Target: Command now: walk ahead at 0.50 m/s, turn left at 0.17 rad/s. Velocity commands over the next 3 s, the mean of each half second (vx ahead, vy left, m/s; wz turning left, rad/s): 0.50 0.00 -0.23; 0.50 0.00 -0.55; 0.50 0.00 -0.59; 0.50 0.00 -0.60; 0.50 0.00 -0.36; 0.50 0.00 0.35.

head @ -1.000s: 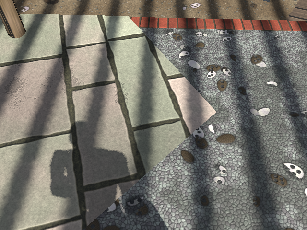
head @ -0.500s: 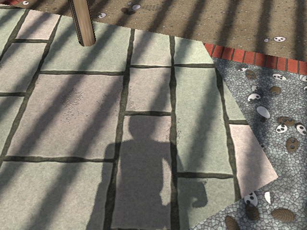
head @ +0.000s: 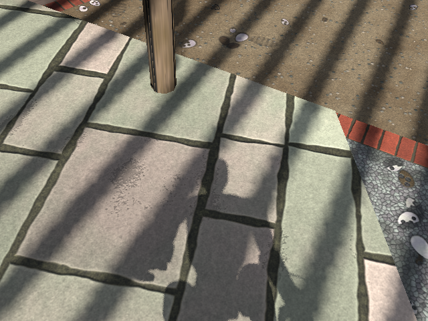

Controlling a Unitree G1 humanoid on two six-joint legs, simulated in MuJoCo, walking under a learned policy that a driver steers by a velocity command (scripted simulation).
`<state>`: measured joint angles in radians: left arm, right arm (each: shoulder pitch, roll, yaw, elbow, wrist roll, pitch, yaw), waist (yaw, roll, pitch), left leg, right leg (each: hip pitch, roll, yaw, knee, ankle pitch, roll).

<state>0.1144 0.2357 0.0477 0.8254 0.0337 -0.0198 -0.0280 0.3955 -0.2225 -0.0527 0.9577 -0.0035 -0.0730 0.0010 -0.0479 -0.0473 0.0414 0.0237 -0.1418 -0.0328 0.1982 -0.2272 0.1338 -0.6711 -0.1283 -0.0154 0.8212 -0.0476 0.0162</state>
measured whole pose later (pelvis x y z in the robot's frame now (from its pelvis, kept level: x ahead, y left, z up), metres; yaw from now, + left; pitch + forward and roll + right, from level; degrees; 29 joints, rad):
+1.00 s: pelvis +0.53 -0.06 +0.00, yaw -28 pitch +1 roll +1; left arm 0.21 0.32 0.07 0.76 0.04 0.01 -0.05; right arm 0.33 -0.26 -0.04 0.81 -0.02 -0.09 0.00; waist -0.02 -0.06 0.02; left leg -0.14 -0.02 0.12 0.31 -0.20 0.04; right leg -0.61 -0.03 0.04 1.10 -0.24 -0.03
